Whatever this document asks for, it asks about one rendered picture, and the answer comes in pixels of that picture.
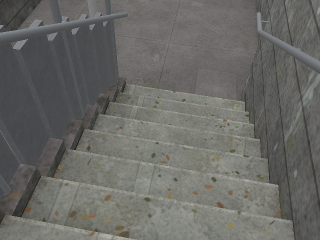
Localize stairs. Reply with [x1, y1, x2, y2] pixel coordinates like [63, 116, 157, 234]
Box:
[0, 84, 295, 240]

